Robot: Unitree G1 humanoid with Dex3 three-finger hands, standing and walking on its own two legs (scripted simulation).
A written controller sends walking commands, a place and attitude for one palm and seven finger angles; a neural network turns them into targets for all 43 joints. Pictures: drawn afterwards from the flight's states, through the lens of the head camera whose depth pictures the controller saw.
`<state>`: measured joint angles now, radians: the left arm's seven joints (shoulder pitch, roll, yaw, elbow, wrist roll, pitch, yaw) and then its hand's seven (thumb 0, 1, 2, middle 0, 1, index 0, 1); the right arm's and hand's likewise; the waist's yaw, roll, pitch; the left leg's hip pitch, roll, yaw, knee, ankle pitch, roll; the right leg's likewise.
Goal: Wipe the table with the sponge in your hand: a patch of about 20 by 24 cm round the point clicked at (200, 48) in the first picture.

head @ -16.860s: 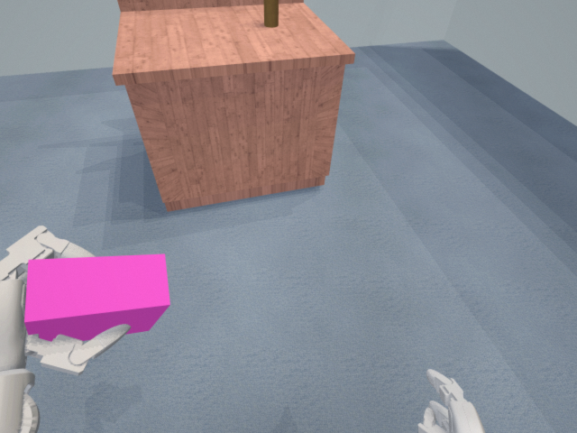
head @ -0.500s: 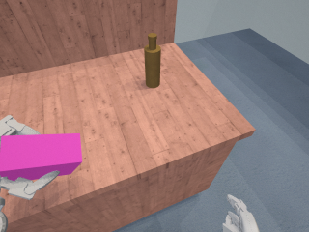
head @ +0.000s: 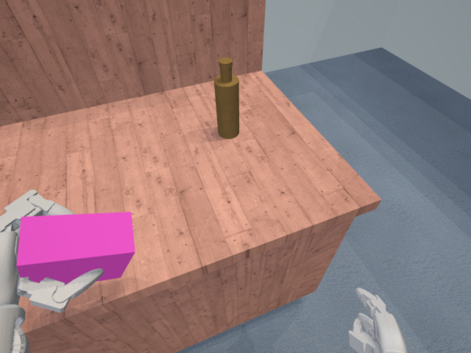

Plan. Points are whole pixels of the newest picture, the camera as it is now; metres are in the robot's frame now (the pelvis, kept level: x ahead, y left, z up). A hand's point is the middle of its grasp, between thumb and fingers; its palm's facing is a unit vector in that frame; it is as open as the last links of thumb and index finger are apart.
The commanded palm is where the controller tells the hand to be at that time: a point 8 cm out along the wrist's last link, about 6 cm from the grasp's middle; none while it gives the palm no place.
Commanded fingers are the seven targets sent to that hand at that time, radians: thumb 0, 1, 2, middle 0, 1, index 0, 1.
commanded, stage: come to a stop and stand still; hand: left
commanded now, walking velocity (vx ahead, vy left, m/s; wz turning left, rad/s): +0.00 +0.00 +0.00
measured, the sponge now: (94, 250) +0.22 +0.21 +0.13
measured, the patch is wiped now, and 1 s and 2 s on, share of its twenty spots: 0.00 0.00 0.00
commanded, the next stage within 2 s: look again from close up in 0.82 s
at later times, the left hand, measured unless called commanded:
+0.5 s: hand (26, 259) +0.19 +0.27 +0.15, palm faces +0.36 -0.84 -0.40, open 9.9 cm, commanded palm +0.14 +0.31 +0.18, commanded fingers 0.00 0.10 1.30 -1.20 -1.60 -1.20 -1.60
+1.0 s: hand out of the picture +0.23 +0.33 +0.19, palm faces +0.46 -0.74 -0.49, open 9.9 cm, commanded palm +0.14 +0.33 +0.18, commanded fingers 0.00 0.10 1.30 -1.20 -1.60 -1.20 -1.60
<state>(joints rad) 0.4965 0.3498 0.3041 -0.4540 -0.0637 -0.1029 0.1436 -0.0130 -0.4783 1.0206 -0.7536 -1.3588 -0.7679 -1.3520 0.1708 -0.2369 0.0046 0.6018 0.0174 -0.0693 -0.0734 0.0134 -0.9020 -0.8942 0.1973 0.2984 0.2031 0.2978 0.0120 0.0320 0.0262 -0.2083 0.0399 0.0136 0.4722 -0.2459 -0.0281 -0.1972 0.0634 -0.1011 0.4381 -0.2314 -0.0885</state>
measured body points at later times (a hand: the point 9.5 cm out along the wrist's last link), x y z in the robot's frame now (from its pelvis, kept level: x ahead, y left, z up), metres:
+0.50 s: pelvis -0.02 +0.03 +0.01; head -0.01 +0.04 +0.45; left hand +0.17 +0.32 +0.17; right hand +0.14 -0.20 -0.08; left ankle +0.00 +0.14 -0.74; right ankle +0.01 -0.06 -0.74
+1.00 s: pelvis -0.02 +0.05 +0.00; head +0.01 +0.06 +0.45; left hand +0.20 +0.37 +0.21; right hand +0.17 -0.17 -0.08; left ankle +0.00 +0.14 -0.74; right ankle +0.01 -0.06 -0.74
